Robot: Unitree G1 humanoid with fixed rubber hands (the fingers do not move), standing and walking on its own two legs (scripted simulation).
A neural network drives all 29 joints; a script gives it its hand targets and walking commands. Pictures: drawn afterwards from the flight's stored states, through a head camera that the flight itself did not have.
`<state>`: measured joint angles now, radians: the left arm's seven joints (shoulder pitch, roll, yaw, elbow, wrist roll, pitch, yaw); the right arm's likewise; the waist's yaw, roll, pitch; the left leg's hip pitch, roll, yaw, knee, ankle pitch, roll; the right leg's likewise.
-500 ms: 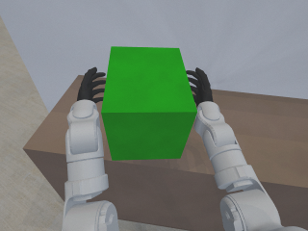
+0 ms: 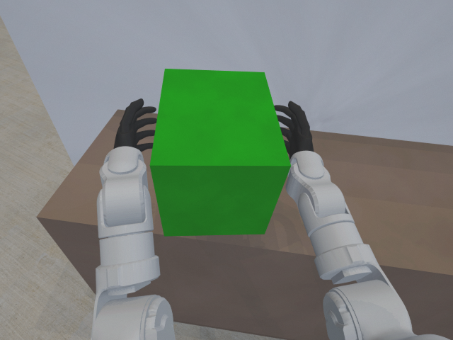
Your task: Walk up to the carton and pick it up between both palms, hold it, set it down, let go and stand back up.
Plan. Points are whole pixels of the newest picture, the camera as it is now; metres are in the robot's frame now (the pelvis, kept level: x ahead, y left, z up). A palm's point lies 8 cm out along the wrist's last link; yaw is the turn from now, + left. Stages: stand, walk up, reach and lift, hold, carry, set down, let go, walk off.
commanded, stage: hold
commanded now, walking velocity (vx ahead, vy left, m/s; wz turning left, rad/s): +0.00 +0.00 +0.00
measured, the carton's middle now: (215, 152) +0.40 +0.00 +0.13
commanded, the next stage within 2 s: none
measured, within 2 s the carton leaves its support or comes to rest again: neither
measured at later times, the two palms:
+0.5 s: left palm (129, 150) +0.35 +0.14 +0.19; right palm (299, 147) +0.36 -0.14 +0.17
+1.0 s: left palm (130, 147) +0.36 +0.14 +0.19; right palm (299, 146) +0.36 -0.14 +0.17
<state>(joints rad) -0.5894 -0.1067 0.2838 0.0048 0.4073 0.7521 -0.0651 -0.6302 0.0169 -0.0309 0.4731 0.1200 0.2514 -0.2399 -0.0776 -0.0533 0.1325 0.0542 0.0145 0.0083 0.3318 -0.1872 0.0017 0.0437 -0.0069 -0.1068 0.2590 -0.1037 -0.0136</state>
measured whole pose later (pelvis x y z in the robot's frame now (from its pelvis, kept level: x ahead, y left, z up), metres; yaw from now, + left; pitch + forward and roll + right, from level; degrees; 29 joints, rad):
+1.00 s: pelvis +0.00 +0.00 +0.00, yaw +0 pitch -11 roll -1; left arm -0.59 -0.11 0.29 0.01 0.41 0.75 -0.06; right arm -0.64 0.01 -0.02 0.48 0.12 0.25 -0.23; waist -0.08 -0.05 0.13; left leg 0.06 0.02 0.01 0.33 -0.19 0.00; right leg 0.05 0.00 -0.11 0.26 -0.11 -0.02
